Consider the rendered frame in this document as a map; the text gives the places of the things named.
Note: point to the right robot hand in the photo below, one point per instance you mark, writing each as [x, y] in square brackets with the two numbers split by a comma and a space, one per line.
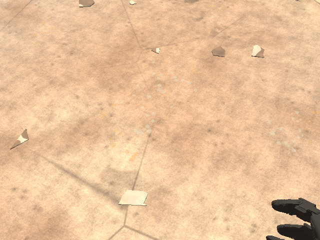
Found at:
[304, 210]

